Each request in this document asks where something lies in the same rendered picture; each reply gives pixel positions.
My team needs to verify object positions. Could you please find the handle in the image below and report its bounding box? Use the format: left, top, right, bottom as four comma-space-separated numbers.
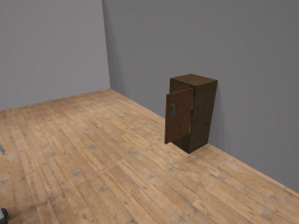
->
169, 104, 176, 117

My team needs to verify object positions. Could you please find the cupboard door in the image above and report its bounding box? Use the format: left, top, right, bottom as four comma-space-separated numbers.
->
164, 88, 193, 144

